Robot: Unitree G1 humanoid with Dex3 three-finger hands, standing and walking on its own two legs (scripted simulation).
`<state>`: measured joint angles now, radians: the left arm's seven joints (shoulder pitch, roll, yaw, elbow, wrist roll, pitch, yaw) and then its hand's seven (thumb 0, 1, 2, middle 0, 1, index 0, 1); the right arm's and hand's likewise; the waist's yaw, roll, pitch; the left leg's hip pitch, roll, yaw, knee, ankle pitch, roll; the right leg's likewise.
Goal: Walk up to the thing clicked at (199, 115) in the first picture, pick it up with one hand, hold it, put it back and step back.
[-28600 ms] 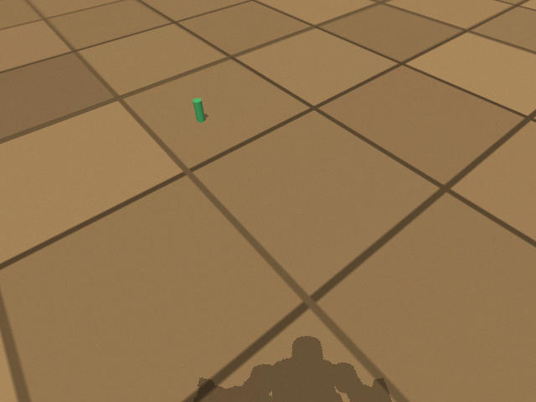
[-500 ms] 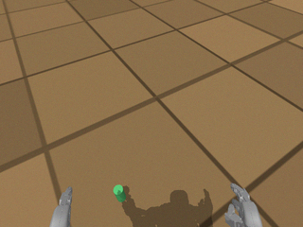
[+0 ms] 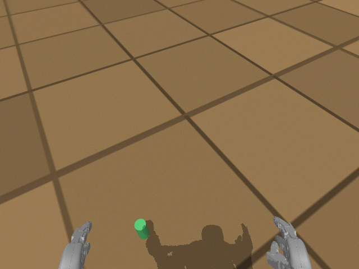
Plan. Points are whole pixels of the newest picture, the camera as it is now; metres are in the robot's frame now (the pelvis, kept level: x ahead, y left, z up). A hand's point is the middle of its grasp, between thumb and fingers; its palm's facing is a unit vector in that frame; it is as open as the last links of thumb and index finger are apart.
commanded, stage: stand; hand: left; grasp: from the side
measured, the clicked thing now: (142, 229) +0.41 +0.20 -0.65
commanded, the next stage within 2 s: none
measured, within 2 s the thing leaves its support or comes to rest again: neither
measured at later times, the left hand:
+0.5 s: hand out of the picture +0.08 +0.26 -0.11, palm faces -0.01 -0.93 -0.36, open 7.5 cm
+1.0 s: hand out of the picture +0.04 +0.26 -0.10, palm faces +0.00 -0.94 -0.35, open 7.4 cm
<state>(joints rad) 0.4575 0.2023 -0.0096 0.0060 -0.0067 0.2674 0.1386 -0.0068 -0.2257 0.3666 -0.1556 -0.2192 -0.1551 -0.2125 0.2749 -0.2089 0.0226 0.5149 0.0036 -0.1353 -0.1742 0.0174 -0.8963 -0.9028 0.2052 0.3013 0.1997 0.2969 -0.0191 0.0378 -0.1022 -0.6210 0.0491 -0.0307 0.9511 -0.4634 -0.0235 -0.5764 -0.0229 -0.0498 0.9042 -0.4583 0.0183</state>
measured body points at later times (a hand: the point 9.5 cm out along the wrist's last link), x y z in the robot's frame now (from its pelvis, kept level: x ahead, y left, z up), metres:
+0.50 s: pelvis +0.00 +0.01 +0.04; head +0.01 +0.01 +0.49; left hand +0.08 +0.30 -0.09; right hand +0.08 -0.28 -0.09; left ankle +0.01 +0.13 -0.69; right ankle +0.00 -0.13 -0.69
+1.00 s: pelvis -0.01 +0.01 +0.06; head -0.02 +0.00 +0.51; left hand +0.04 +0.31 -0.08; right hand +0.05 -0.28 -0.08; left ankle +0.01 +0.13 -0.69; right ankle +0.00 -0.13 -0.69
